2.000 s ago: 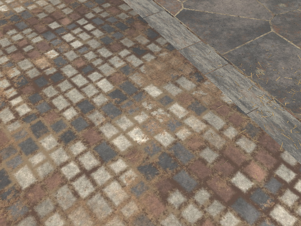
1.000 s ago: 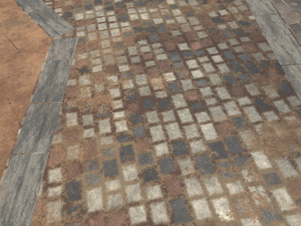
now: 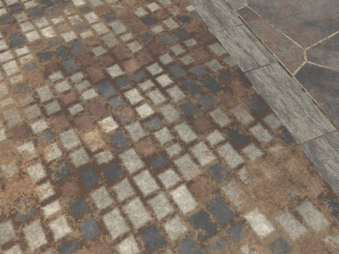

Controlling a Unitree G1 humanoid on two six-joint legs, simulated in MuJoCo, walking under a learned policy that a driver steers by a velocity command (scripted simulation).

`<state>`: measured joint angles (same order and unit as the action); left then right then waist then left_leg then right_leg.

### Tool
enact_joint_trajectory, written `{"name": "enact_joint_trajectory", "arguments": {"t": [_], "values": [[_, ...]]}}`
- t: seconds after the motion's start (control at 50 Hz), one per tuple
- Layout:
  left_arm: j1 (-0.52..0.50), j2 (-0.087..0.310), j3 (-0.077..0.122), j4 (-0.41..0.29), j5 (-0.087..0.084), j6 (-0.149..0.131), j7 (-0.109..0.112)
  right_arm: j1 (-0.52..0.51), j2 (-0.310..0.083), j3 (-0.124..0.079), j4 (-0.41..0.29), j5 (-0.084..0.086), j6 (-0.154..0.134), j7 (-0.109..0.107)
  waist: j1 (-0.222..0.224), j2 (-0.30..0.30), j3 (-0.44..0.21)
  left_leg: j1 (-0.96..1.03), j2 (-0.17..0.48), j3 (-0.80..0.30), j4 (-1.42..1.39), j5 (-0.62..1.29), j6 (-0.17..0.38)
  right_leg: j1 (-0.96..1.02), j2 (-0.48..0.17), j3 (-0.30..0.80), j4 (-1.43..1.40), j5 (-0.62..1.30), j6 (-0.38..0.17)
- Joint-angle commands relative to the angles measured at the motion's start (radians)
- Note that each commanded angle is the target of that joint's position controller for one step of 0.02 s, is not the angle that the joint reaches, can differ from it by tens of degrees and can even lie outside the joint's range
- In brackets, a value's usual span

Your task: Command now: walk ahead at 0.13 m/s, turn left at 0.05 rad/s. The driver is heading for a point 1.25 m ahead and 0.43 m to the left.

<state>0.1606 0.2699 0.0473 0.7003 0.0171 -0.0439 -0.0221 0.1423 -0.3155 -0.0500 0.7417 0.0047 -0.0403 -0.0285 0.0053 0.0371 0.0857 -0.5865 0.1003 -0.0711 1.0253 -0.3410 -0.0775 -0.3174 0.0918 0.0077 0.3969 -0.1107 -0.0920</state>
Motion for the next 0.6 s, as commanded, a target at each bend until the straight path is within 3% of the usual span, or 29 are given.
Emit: {"name": "enact_joint_trajectory", "arguments": {"t": [0.02, 0.08, 0.14, 0.2, 0.24, 0.26, 0.28, 0.3, 0.32, 0.34, 0.36, 0.38, 0.44, 0.52, 0.6], "values": [[-0.035, 0.111, 0.025, -0.033, 0.011, -0.013, 0.013, 0.145, -0.037, -0.006, 0.010, 0.001, 0.016, -0.004, -0.034, -0.133, -0.229, 0.212, 0.011, 0.023, -0.158, 0.152, -0.007, 0.055, -0.249, 0.039, -0.095, 0.574, -0.153], [-0.039, 0.139, 0.031, -0.007, 0.020, -0.001, 0.022, 0.074, -0.075, -0.017, -0.009, 0.011, 0.024, 0.001, 0.000, -0.140, -0.182, 0.202, 0.004, 0.025, -0.243, 0.190, 0.004, 0.075, -0.286, 0.057, -0.132, 0.350, -0.150], [-0.026, 0.162, 0.041, 0.015, 0.003, 0.024, 0.034, 0.029, -0.099, -0.030, -0.044, 0.009, 0.035, 0.006, 0.019, -0.137, -0.130, 0.124, -0.004, 0.032, -0.260, 0.066, 0.023, 0.146, -0.346, 0.104, -0.114, 0.239, -0.159], [-0.027, 0.161, 0.046, 0.019, -0.016, 0.048, 0.049, 0.037, -0.079, -0.033, -0.058, 0.007, 0.040, 0.021, 0.015, -0.132, -0.122, 0.112, -0.024, 0.063, -0.314, -0.010, 0.046, 0.219, -0.384, 0.125, -0.049, 0.277, -0.150], [-0.045, 0.162, 0.048, 0.017, -0.033, 0.062, 0.060, 0.082, -0.062, -0.035, -0.047, 0.010, 0.036, 0.035, -0.019, -0.122, -0.132, 0.205, -0.060, 0.106, -0.479, 0.105, 0.078, 0.226, -0.359, 0.088, 0.036, 0.315, -0.103], [-0.012, 0.152, 0.049, 0.029, -0.038, 0.064, 0.063, 0.101, -0.086, -0.043, -0.047, 0.006, 0.032, 0.037, -0.028, -0.089, -0.140, 0.280, -0.059, 0.070, -0.591, 0.280, 0.109, 0.204, -0.311, 0.050, 0.109, 0.256, -0.045], [-0.001, 0.120, 0.042, 0.009, -0.014, 0.054, 0.063, 0.125, -0.186, -0.069, -0.053, -0.004, 0.029, 0.028, -0.002, 0.097, -0.175, 0.407, 0.081, -0.139, -0.623, 0.632, 0.173, 0.085, -0.201, -0.056, 0.320, 0.089, 0.039], [-0.067, 0.092, 0.034, -0.036, 0.013, 0.045, 0.062, 0.144, -0.254, -0.087, -0.062, -0.011, 0.030, 0.022, -0.019, 0.279, -0.165, 0.541, 0.259, -0.411, -0.640, 0.918, 0.368, -0.211, -0.019, -0.096, 0.530, -0.424, 0.127], [-0.109, 0.108, 0.036, -0.039, 0.012, 0.039, 0.057, 0.202, -0.183, -0.068, -0.061, -0.022, 0.020, 0.023, -0.074, 0.177, -0.246, 0.606, 0.271, -0.431, -0.643, 0.912, 0.428, -0.280, -0.028, 0.040, 0.702, -0.577, 0.131], [-0.099, 0.117, 0.042, -0.034, -0.011, 0.040, 0.052, 0.172, -0.167, -0.065, -0.064, -0.020, 0.011, 0.021, -0.053, 0.113, -0.240, 0.617, 0.229, -0.354, -0.624, 0.882, 0.392, -0.316, -0.054, 0.070, 0.770, -0.525, 0.129], [-0.091, 0.113, 0.044, -0.019, -0.019, 0.044, 0.055, 0.124, -0.159, -0.067, -0.075, -0.006, 0.009, 0.018, -0.036, 0.058, -0.228, 0.612, 0.180, -0.298, -0.614, 0.833, 0.344, -0.340, -0.071, 0.075, 0.767, -0.461, 0.134], [-0.095, 0.126, 0.050, -0.018, -0.016, 0.049, 0.060, 0.087, -0.149, -0.064, -0.084, 0.012, 0.015, 0.012, -0.026, 0.042, -0.211, 0.596, 0.160, -0.273, -0.619, 0.792, 0.318, -0.349, -0.087, 0.081, 0.731, -0.407, 0.143], [-0.093, 0.104, 0.048, -0.021, -0.024, 0.052, 0.060, 0.071, -0.150, -0.064, -0.098, 0.009, 0.040, -0.001, -0.009, 0.083, -0.216, 0.549, 0.105, -0.239, -0.631, 0.780, 0.304, -0.273, -0.067, 0.062, 0.643, -0.320, 0.171], [-0.108, 0.095, 0.045, -0.023, -0.025, 0.049, 0.058, 0.067, -0.173, -0.075, -0.112, 0.009, 0.058, -0.014, -0.022, 0.094, -0.215, 0.521, 0.086, -0.267, -0.630, 0.680, 0.300, -0.213, -0.057, 0.070, 0.477, -0.266, 0.191], [-0.105, 0.106, 0.049, -0.024, -0.027, 0.042, 0.050, 0.035, -0.177, -0.077, -0.129, 0.007, 0.072, -0.011, -0.027, 0.122, -0.196, 0.444, 0.069, -0.329, -0.634, 0.551, 0.294, -0.121, -0.044, 0.079, 0.362, -0.250, 0.187]]}}
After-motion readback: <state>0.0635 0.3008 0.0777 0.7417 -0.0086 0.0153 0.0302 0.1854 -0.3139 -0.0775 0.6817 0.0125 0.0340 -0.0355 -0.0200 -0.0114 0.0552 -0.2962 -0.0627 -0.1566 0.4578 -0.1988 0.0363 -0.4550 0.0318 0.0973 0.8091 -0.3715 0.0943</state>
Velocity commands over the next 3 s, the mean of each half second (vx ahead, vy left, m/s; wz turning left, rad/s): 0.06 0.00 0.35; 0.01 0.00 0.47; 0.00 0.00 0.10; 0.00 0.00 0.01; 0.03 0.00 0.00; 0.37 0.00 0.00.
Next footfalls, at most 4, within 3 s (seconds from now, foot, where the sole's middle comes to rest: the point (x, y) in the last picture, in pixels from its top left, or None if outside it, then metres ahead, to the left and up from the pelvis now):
0.26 left None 0.11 0.16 -0.78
0.74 right None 0.19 -0.06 -0.78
1.12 left None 0.05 0.16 -0.78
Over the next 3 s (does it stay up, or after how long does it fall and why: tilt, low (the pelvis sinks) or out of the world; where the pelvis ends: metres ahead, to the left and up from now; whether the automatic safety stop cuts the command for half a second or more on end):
stays up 0.26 0.12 -0.01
